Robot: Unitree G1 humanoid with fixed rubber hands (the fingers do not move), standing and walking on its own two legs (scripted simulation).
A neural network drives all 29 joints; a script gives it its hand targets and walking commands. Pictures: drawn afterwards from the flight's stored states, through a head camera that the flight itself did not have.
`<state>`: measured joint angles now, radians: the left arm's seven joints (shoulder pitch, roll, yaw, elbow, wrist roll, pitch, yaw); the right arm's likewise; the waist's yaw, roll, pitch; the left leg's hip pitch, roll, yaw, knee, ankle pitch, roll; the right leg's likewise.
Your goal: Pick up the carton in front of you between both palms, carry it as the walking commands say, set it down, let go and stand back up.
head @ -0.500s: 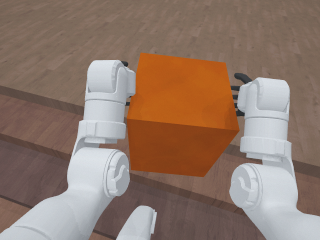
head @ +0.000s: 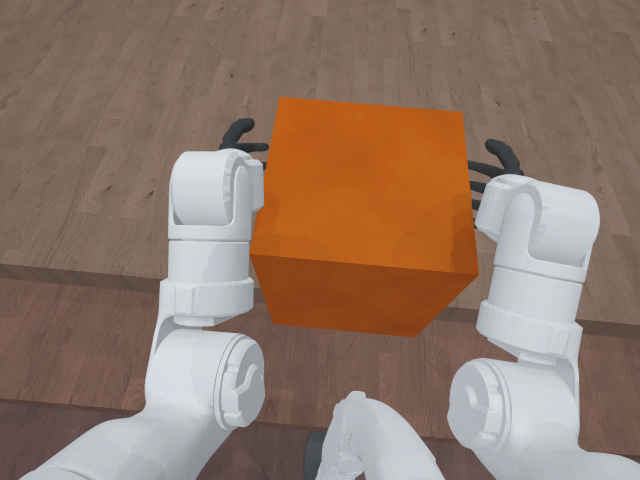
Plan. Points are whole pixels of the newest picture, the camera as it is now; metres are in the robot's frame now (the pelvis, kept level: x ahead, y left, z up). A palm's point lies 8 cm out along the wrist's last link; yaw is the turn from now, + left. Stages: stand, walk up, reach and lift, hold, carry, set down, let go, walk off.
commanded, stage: carry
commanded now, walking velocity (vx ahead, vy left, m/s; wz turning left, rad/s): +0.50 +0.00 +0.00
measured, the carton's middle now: (355, 231) +0.40 -0.03 +0.02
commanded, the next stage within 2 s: none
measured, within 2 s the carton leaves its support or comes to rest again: neither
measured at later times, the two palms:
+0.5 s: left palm out of the picture +0.73 +0.12 +0.35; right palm out of the picture +0.68 -0.15 +0.34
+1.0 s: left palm out of the picture +0.97 +0.10 +0.39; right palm out of the picture +1.00 -0.19 +0.38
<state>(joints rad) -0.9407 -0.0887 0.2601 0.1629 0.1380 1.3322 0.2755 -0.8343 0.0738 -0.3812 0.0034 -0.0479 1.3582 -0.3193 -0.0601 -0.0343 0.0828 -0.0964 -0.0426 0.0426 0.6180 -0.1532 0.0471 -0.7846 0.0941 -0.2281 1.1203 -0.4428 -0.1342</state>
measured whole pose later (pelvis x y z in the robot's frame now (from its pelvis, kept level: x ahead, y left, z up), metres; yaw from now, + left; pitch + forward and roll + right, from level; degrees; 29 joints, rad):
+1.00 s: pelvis +0.61 -0.07 +0.25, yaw +0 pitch +1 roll -2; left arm -0.94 -0.07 0.29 0.26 0.05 1.39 0.41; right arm -0.91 0.01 -0.32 0.28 -0.14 1.35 -0.19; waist 0.11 0.04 0.07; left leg -0.71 0.00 -0.04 1.54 -0.36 0.07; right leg -0.56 -0.01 -0.19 0.76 -0.22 -0.09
